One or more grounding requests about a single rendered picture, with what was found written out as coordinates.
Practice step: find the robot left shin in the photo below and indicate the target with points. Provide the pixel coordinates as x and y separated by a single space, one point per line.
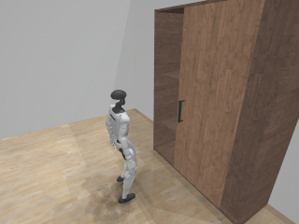
124 169

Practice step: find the robot right forearm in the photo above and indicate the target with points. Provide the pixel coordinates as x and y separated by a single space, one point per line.
125 149

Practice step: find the humanoid robot torso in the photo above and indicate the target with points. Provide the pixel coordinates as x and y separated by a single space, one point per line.
116 125

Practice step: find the wardrobe door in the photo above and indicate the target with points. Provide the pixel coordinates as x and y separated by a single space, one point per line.
218 41
273 38

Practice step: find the handle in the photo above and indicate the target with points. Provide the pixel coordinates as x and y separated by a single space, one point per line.
245 139
179 111

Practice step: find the right robot upper arm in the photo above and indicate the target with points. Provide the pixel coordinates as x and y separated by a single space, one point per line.
124 121

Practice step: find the robot left forearm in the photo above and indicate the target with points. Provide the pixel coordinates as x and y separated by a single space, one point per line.
110 131

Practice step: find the left robot hand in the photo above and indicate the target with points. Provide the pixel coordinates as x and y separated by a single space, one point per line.
112 141

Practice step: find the right robot hand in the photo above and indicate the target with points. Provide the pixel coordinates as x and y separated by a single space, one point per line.
131 165

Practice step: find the left robot upper arm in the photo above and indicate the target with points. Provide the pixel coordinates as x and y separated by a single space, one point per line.
108 121

